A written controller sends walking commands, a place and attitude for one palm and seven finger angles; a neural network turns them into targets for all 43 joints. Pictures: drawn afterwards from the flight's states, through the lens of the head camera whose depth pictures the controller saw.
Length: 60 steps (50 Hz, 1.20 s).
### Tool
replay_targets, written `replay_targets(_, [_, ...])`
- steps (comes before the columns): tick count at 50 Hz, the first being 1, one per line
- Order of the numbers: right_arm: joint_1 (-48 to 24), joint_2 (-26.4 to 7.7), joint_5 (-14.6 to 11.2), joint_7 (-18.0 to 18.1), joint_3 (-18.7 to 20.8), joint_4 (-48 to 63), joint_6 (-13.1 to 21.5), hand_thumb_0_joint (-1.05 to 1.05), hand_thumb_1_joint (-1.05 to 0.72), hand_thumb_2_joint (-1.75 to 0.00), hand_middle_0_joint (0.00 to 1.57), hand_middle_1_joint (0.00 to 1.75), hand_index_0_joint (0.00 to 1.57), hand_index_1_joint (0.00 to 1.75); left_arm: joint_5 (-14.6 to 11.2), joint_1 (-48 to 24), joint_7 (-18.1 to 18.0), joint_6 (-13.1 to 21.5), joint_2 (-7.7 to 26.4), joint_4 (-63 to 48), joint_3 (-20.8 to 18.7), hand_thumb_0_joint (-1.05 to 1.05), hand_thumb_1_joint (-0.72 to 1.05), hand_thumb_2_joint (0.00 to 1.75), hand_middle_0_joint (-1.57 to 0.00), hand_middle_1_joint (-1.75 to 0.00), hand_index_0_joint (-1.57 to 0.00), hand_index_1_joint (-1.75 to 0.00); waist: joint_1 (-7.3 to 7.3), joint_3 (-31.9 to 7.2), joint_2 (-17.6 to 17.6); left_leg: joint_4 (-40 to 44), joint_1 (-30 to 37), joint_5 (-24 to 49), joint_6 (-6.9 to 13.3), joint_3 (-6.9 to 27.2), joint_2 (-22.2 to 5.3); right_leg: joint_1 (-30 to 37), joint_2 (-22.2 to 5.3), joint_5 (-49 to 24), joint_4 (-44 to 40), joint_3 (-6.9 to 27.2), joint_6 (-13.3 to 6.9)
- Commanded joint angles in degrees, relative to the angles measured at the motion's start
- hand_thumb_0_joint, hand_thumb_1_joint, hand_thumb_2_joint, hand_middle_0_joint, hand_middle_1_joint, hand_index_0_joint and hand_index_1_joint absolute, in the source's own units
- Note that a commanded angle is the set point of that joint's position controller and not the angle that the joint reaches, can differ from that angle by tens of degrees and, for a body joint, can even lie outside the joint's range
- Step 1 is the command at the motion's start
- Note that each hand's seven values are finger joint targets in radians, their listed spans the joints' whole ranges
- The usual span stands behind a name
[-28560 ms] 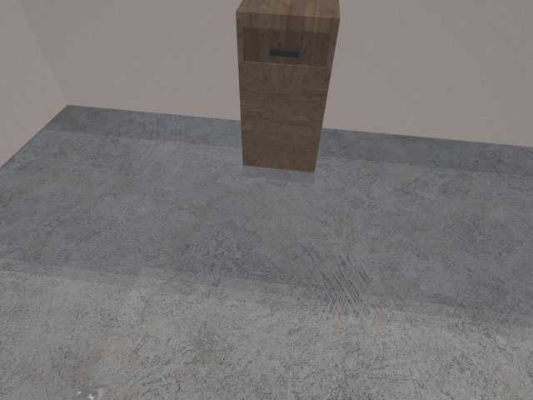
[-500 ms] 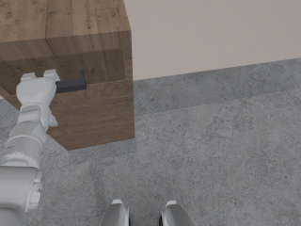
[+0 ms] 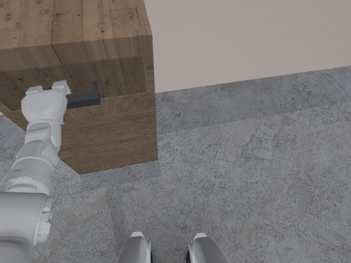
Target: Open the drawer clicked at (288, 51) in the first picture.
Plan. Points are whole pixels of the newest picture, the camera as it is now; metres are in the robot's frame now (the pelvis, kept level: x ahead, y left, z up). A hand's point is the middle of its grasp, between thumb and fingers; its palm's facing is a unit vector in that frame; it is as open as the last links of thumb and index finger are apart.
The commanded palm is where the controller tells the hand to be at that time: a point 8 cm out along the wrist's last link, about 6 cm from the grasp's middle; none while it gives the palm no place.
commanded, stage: pull the drawer open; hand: left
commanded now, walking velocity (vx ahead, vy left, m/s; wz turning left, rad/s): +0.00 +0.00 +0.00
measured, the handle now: (73, 94) +0.52 +0.24 +0.00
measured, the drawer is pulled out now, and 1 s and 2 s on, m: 0.00 0.09 0.21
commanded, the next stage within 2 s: none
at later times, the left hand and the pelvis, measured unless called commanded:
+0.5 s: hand (57, 130) +0.43 +0.27 -0.02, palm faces -0.06 -0.07 -1.00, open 6.1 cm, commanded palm +0.40 +0.26 +0.03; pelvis +0.02 +0.01 +0.01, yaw -1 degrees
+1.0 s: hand (56, 153) +0.37 +0.26 -0.02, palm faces -0.06 -0.06 -1.00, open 6.0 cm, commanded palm +0.34 +0.25 +0.03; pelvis +0.03 +0.00 +0.02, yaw +0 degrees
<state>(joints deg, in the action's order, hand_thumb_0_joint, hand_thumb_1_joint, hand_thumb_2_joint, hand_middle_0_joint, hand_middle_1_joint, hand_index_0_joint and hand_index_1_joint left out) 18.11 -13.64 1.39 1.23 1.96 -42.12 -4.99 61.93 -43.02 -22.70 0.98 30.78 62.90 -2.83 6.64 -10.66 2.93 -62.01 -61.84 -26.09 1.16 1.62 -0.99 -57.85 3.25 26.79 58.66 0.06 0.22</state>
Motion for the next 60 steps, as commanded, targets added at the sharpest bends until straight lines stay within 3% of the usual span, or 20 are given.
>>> replay_targets(1, [8.95, -10.68, 0.44, 0.71, 3.28, 2.03, 0.9, 0.0, -0.9, -0.9, 0.2, 0.3, 0.2, 0.3, 1.41, -19.28, -1.86, 1.86, 14.91, -10.1, -2.66, 0.0, 0.9, 0.9, -0.4, -1.35, -0.4, -1.35, 0.31, -23.59, 4.31, 5.12, 23.06, 20.39, 1.24, 0.06, 0.74, 6.9, 1.33, -16.45, -6.62, -2.31, -2.07])
replay_targets(5, [8.8, -10.43, 0.72, 0.52, 3.73, 2.44, 0.93, 0.0, -0.9, -0.9, 0.2, 0.3, 0.2, 0.3, 2.19, -18.5, -2.91, 2.76, 14.52, -13.06, -3.08, 0.0, 0.9, 0.9, -0.4, -1.35, -0.4, -1.35, -0.58, -26.24, 6.89, 4.67, 25.04, 22.98, 0.94, -0.1, 0.64, 6.67, 1.38, -17.79, -5.81, -2.4, -2.27])
replay_targets(8, [8.63, -10.21, 0.72, 0.19, 4.04, 2.79, 0.66, 0.0, -0.9, -0.9, 0.2, 0.3, 0.2, 0.3, 1.02, -13.34, -3.27, 2.64, 13.13, -14.09, -3.66, 0.0, 0.9, 0.9, -0.4, -1.35, -0.4, -1.35, -1.4, -28.6, 5.15, 4.55, 26.45, 25.64, 0.94, -0.45, 0.53, 9.33, 1.46, -20.78, -5.68, -2.42, -2.13])
replay_targets(9, [8.35, -10.37, 0.75, 0.08, 3.91, 2.94, 0.45, 0.0, -0.9, -0.9, 0.2, 0.3, 0.2, 0.3, 0.63, -10.27, -3.24, 2.37, 14.3, -14.16, -4.98, 0.0, 0.9, 0.9, -0.4, -1.35, -0.4, -1.35, -2.74, -28.16, 4.69, 4.96, 25.93, 26.03, 0.83, -0.63, 0.65, 10.9, 1.49, -21.49, -5.58, -2.47, -2.24])
replay_targets(12, [7.58, -9.75, 0.54, -0.28, 4.3, 3.58, 0.37, 0.0, -0.9, -0.9, 0.2, 0.3, 0.2, 0.3, 0.12, -8.6, -3.46, 1.92, 9.76, -17.4, -2.42, 0.0, 0.9, 0.9, -0.4, -1.35, -0.4, -1.35, -2.52, -28.89, 6.19, 5.66, 28.72, 28.67, 0.61, -0.65, 0.47, 11.15, 1.52, -22.55, -6.11, -2.77, -2.36])
replay_targets(15, [6.88, -10.07, 0.29, -0.27, 4.25, 3.8, -0.04, 0.0, -0.9, -0.9, 0.2, 0.3, 0.2, 0.3, -0.22, -3.87, -3.88, 1.19, 11.85, -18.21, -4.52, 0.0, 0.9, 0.9, -0.4, -1.35, -0.4, -1.35, -3.41, -27.05, 2.75, 6.63, 27.45, 27.88, 0.94, -1.24, 0.41, 14.14, 1.51, -24.17, -7.03, -2.54, -2.08])
replay_targets(18, [6.09, -9.77, 0.09, -0.18, 4.34, 4.07, -0.16, 0.0, -0.9, -0.9, 0.2, 0.3, 0.2, 0.3, -0.15, -2.43, -4.07, 1.05, 9.56, -20.08, -3.12, 0.0, 0.9, 0.9, -0.4, -1.35, -0.4, -1.35, -3.11, -26.01, 2.97, 7.46, 27.83, 27.88, 0.96, -1.36, 0.53, 14.66, 1.28, -24.59, -7.62, -2.4, -2.04])
replay_targets(22, [4.52, -9.68, 0.24, -0.33, 4.52, 4.84, -0.38, 0.0, -0.9, -0.9, 0.2, 0.3, 0.2, 0.3, -0.1, 3.55, -4.75, 0.9, 8.82, -23.51, -4.15, 0.0, 0.9, 0.9, -0.4, -1.35, -0.4, -1.35, -4.58, -25.03, 3.74, 7.97, 30.15, 31.6, 0.79, -1.33, 0.41, 15.42, 1.3, -26.01, -7.74, -2.48, -2.39])
replay_targets(26, [3.41, -9.31, 0.22, -0.51, 4.6, 5.32, -0.55, 0.0, -0.9, -0.9, 0.2, 0.3, 0.2, 0.3, 0.51, 6.33, -6.04, 0.21, 5.64, -25.39, -2.36, 0.0, 0.9, 0.9, -0.4, -1.35, -0.4, -1.35, -4.2, -22.17, 3.37, 8.7, 31.11, 31.94, 0.57, -0.96, 0.13, 14.34, 1.39, -24.57, -8.39, -2.91, -2.42])
replay_targets(31, [2.28, -8.94, 0.18, -0.67, 4.79, 6.31, -0.55, 0.0, -0.9, -0.9, 0.2, 0.3, 0.2, 0.3, 0.57, 8.97, -7.24, -1.6, 3.01, -29.62, -1.02, 0.0, 0.9, 0.9, -0.4, -1.35, -0.4, -1.35, -4.26, -23.08, 3.51, 9.12, 33.62, 34.32, 0.36, -0.73, 0.01, 15.36, 1.37, -25.4, -8.68, -3.19, -2.44])
replay_targets(32, [1.73, -9.15, 0.31, -0.63, 4.76, 6.42, -0.51, 0.0, -0.9, -0.9, 0.2, 0.3, 0.2, 0.3, 0.33, 9.84, -7.24, -2.02, 4.0, -30.57, -2.05, 0.0, 0.9, 0.9, -0.4, -1.35, -0.4, -1.35, -4.61, -23.37, 3.44, 9.17, 34.36, 35.76, 0.27, -0.38, -0.08, 15.67, 1.25, -25.78, -8.63, -3.18, -2.51])
replay_targets(33, [1.27, -8.82, 0.19, -0.53, 4.71, 6.8, -0.63, 0.0, -0.9, -0.9, 0.2, 0.3, 0.2, 0.3, 0.48, 10.95, -7.41, -2.3, 3.36, -31.25, -1.55, 0.0, 0.9, 0.9, -0.4, -1.35, -0.4, -1.35, -4.89, -24.38, 3.91, 9.44, 34.93, 35.32, 0.18, -0.7, 0.07, 16.3, 1.16, -25.89, -8.92, -2.96, -2.3])
replay_targets(35, [0.46, -8.77, 0.02, -0.34, 4.54, 7.02, -0.68, 0.0, -0.9, -0.9, 0.2, 0.3, 0.2, 0.3, 0.14, 12.49, -7.34, -3.28, 2.73, -30.77, -1.19, 0.0, 0.9, 0.9, -0.4, -1.35, -0.4, -1.35, -4.54, -22.12, 1.59, 9.94, 33.37, 32.96, 0.4, -0.87, 0.27, 17.1, 1.21, -25.73, -9.65, -2.97, -2.24])
replay_targets(37, [0.04, -8.78, -0.02, -0.25, 4.37, 7.19, -0.33, 0.0, -0.9, -0.9, 0.2, 0.3, 0.2, 0.3, -0.26, 11.8, -7.02, -3.79, 1.79, -31.4, -0.17, 0.0, 0.9, 0.9, -0.4, -1.35, -0.4, -1.35, -4.06, -19.8, 2.59, 10.32, 32.79, 31.48, 0.42, -0.66, 0.39, 16.52, 1.1, -24.51, -9.9, -3.05, -2.5])
replay_targets(41, [-0.7, -8.39, 0.05, 0.09, 4.41, 7.65, -0.17, 0.0, -0.9, -0.9, 0.2, 0.3, 0.2, 0.3, 0.22, 14.48, -7.31, -4.19, 0.48, -32.61, 0.63, 0.0, 0.9, 0.9, -0.4, -1.35, -0.4, -1.35, -4.75, -20.91, 2.83, 10.68, 34.14, 31.4, 0.35, -0.96, 0.48, 17.32, 1.1, -24.28, -10.03, -3.06, -2.55])
replay_targets(43, [-1.54, -8.3, 0.0, 0.25, 4.15, 8.03, -0.33, 0.0, -0.9, -0.9, 0.2, 0.3, 0.2, 0.3, 0.36, 15.74, -7.21, -4.22, 1.84, -33.94, -0.52, 0.0, 0.9, 0.9, -0.4, -1.35, -0.4, -1.35, -5.4, -22.01, 2.36, 10.84, 34.43, 32.15, 0.26, -0.89, 0.56, 18.49, 0.94, -25.2, -10.03, -2.82, -2.47])
replay_targets(46, [-2.11, -8.04, -0.07, 0.22, 4.27, 8.63, 0.12, 0.0, -0.9, -0.9, 0.2, 0.3, 0.2, 0.3, 0.03, 19.03, -7.14, -4.25, -0.44, -35.58, 0.93, 0.0, 0.9, 0.9, -0.4, -1.35, -0.4, -1.35, -5.26, -20.36, 2.14, 10.99, 34.46, 31.67, 0.39, -1.11, 0.53, 18.88, 1.02, -25.54, -10.42, -2.91, -2.57])
replay_targets(55, [-4.84, -7.74, 0.11, 0.15, 3.86, 10.01, 1.05, 0.0, -0.9, -0.9, 0.2, 0.3, 0.2, 0.3, -0.17, 28.5, -8.07, -3.61, 0.16, -41.48, -0.93, 0.0, 0.9, 0.9, -0.4, -1.35, -0.4, -1.35, -6.78, -19.93, 1.99, 11.29, 32.42, 28.93, 0.49, -1.81, 1.1, 21.67, 0.64, -27.25, -10.21, -2.38, -2.58])
replay_targets(59, [-5.66, -7.83, 0.17, 0.04, 3.86, 10.28, 1.49, 0.0, -0.9, -0.9, 0.2, 0.3, 0.2, 0.3, -0.12, 33.57, -8.88, -4.14, 0.11, -42.45, -1.77, 0.0, 0.9, 0.9, -0.4, -1.35, -0.4, -1.35, -7.04, -17.14, 0.72, 11.32, 31.23, 26.93, 0.49, -1.74, 1.27, 21.59, 0.73, -26.38, -9.98, -2.48, -2.76])
replay_targets(60, [-6.48, -7.68, 0.18, 0.1, 3.75, 10.42, 1.58, 0.0, -0.9, -0.9, 0.2, 0.3, 0.2, 0.3, -0.05, 31.57, -9.22, -4.0, -0.51, -44.3, -0.86, 0.0, 0.9, 0.9, -0.4, -1.35, -0.4, -1.35, -6.43, -18.25, 0.88, 11.27, 31.26, 25.66, 0.51, -1.9, 1.33, 21.54, 0.53, -26.32, -10.23, -2.33, -2.53])
